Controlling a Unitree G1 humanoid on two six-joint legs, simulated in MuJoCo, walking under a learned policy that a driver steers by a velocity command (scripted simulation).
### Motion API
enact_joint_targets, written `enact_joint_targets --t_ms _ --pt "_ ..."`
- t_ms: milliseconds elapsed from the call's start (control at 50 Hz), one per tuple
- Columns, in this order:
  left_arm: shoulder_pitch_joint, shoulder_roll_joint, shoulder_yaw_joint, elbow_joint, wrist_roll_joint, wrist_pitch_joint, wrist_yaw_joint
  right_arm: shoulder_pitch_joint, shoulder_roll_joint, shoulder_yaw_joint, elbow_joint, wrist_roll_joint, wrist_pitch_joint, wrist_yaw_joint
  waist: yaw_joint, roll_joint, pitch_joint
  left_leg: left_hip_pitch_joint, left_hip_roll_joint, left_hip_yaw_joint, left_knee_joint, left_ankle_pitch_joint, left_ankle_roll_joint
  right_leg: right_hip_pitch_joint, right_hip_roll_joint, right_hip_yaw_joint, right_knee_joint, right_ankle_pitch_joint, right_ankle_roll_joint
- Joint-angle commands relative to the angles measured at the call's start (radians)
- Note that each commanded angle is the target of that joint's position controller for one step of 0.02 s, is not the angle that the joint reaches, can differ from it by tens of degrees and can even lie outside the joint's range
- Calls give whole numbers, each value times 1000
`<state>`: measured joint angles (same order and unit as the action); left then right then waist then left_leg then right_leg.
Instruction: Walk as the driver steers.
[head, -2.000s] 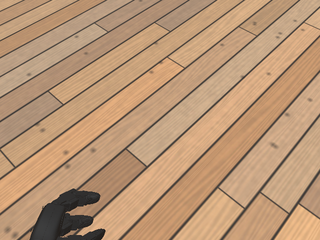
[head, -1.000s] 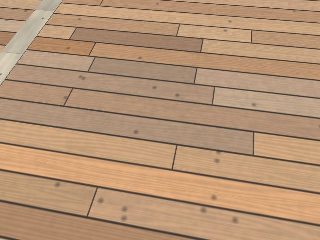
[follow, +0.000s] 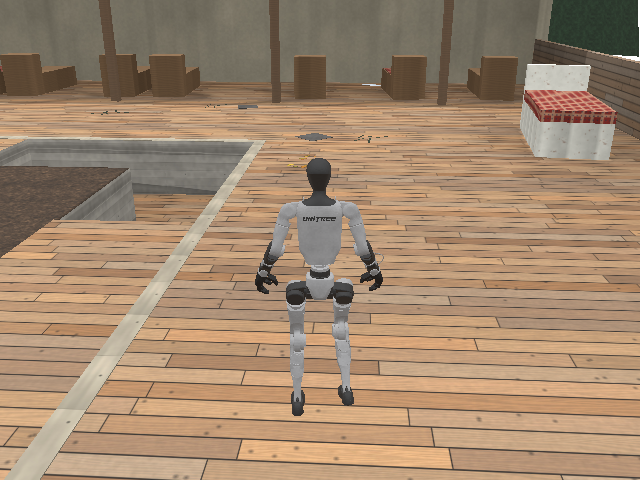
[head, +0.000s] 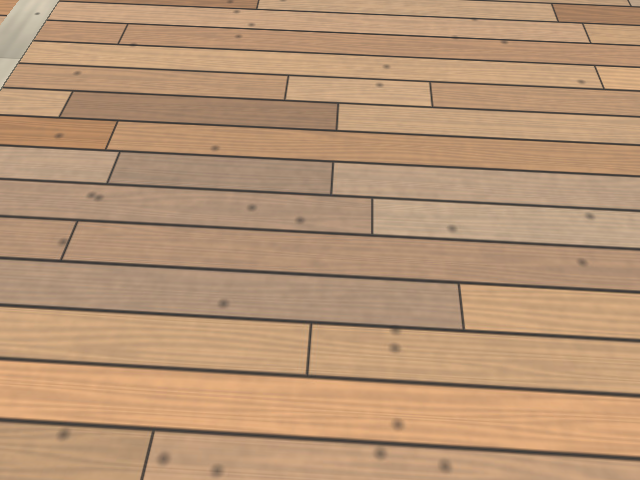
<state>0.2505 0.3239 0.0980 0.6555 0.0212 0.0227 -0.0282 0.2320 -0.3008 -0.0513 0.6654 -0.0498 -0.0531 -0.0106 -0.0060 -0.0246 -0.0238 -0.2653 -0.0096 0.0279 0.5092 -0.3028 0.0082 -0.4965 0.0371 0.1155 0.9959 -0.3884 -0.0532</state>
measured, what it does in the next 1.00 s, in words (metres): walks ahead: right foot, then left foot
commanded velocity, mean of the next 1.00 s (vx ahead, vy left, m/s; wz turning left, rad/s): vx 0.95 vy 0.00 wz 0.18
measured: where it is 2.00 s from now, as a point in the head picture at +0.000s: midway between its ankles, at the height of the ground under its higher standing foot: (278, 120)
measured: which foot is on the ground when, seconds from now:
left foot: down 0.00-0.36, up 0.38-0.78, down 0.80-1.00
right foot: up 0.00-0.32, down 0.34-0.80, up 0.82-1.00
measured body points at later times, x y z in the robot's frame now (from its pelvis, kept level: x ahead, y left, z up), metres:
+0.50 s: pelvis +0.33 -0.13 +0.00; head +0.36 -0.13 +0.44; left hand +0.50 +0.11 -0.12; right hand +0.29 -0.39 -0.14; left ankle +0.27 +0.06 -0.62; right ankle +0.32 -0.19 -0.73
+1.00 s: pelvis +0.79 -0.17 -0.01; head +0.81 -0.18 +0.44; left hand +0.98 +0.07 -0.06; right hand +0.81 -0.46 -0.14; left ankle +0.77 -0.17 -0.73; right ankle +0.87 -0.36 -0.65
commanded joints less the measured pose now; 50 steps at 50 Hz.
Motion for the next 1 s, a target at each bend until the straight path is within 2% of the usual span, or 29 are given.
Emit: enact_joint_targets --t_ms 20,60,160,240,280,300,320,340,360,380,400,420,440,480,500,540,600,660,720,760,780,800,820,840,860,880,900,940,1000 --pt "-123 71 1 -125 17 -23 -45 38 -135 -29 -47 4 -18 -5 -34 136 40 275 330 -382 -349 -349 86 -433 -99 -26 214 106 22" --pt "-134 69 -3 -117 18 -8 -68 94 -128 -24 -8 8 -32 -3 -43 153 67 262 280 -220 -369 -184 70 -432 -104 -53 275 177 32" --pt "-262 41 -29 -144 20 -14 -74 217 -102 -15 75 0 -62 16 -59 110 154 280 277 -64 -416 -21 95 -463 -65 -15 119 265 16" --pt "-404 24 -56 -181 20 -32 -92 265 -120 -15 133 7 -58 9 -86 115 217 257 286 75 -505 223 103 -278 -62 -185 -177 250 -35" --pt "-378 16 -64 -172 25 -34 -79 283 -156 -18 173 14 -47 3 -54 137 185 305 287 158 -401 736 101 -111 -4 -262 -276 144 -90" --pt "-304 31 -56 -153 28 -34 -65 294 -190 -21 193 14 -41 -1 -5 173 112 343 306 173 -262 1101 103 8 54 -291 -275 79 -115" --pt "-138 64 -40 -111 30 -37 -48 290 -225 -26 203 17 -31 -5 88 199 5 319 321 181 -43 1315 106 213 99 -293 -289 33 -139" --pt "105 99 -18 -35 31 -46 -30 248 -238 -27 194 31 -25 -8 220 182 -110 176 289 202 246 1246 93 530 95 -234 -398 113 -160" --pt "196 202 13 1 53 -52 -9 279 -126 1 149 44 -27 7 207 18 -250 -187 201 159 641 571 79 901 -142 87 -434 -178 -174" --pt "219 282 27 -6 33 -57 1 266 -59 11 92 61 -43 26 155 -169 -413 -411 28 -23 938 -175 67 1002 -418 632 -624 -447 -185" --pt "198 254 26 6 33 -61 8 110 -129 -9 64 63 -48 22 193 -6 -303 -502 28 -175 990 -72 91 879 -401 605 -702 -324 -145" --pt "166 197 11 49 36 -71 19 89 -98 -3 57 69 -52 21 132 10 -101 -528 72 -145 945 14 92 699 -381 419 -699 -138 -137" --pt "110 133 -5 58 37 -82 18 121 -72 5 83 61 -46 27 70 48 -4 -468 119 -130 855 60 88 534 -339 298 -725 -22 -110" --pt "41 61 -29 65 17 -103 17 214 -30 11 137 32 -2 45 -17 -46 41 -352 152 -128 782 94 67 361 -269 118 -791 45 -70" --pt "50 24 -38 78 10 -115 15 214 -24 9 153 31 15 52 -23 -42 62 -351 157 -127 778 102 63 337 -251 70 -820 92 -53" --pt "69 18 -39 109 -6 -135 10 141 -10 5 146 35 36 63 -27 -25 131 -440 147 -111 759 170 60 332 -216 -59 -879 232 -6" --pt "96 -12 -50 139 -2 -156 1 -27 5 17 90 47 29 71 -11 -61 200 -468 108 -21 584 323 70 313 -149 -261 -912 594 30" --pt "120 10 -58 161 -7 -159 22 -116 9 32 55 44 16 90 -15 -30 188 -424 63 102 378 417 105 404 -147 -368 -907 926 59" --pt "127 93 -46 167 -7 -155 62 -95 -30 31 58 42 22 96 -62 -56 96 -222 -36 188 226 453 145 529 -193 -394 -783 1405 82" --pt "61 163 -25 142 7 -124 88 145 -110 2 124 42 38 83 -200 -98 -39 27 -106 186 235 332 174 564 -231 -375 -474 1657 87" --pt "-17 181 -17 117 19 -105 91 367 -161 -24 189 38 45 70 -310 -94 -114 231 -100 126 223 261 218 483 -246 -348 -191 1641 78" --pt "-89 185 -8 108 13 -88 79 528 -207 -57 233 49 45 49 -395 7 -136 407 -48 21 101 236 295 327 -154 -359 286 1172 66" --pt "-151 11 -56 75 34 -104 45 422 -215 -66 245 70 53 31 -274 277 8 446 -11 -95 170 304 306 -53 55 -301 674 -37 53" --pt "12 -52 -82 -26 12 -123 41 280 -280 -67 184 36 51 31 -69 287 -122 592 149 -566 73 262 492 -344 51 -104 842 -147 85" --pt "-1 0 -94 -56 24 -153 33 241 -245 -71 141 30 51 23 -89 164 -175 584 258 -864 -216 -166 525 -412 17 8 746 -89 60" --pt "-43 59 -87 -42 28 -166 28 204 -166 -57 141 23 47 15 -49 -24 -12 391 252 -855 -331 -316 454 -397 -45 15 597 2 48" --pt "-78 64 -85 -40 42 -157 30 160 -143 -49 148 27 37 15 0 -91 69 224 207 -764 -339 -260 402 -329 -83 4 494 27 56" --pt "-75 52 -97 -39 65 -107 31 135 -141 -41 141 35 -1 8 55 -105 135 -12 120 -617 -345 -102 374 -208 -136 -8 339 30 98" --pt "-209 27 -114 -100 49 -82 17 132 -165 -48 131 40 -34 12 25 -61 160 -193 18 -448 -380 99 345 -67 -164 -80 16 181 137"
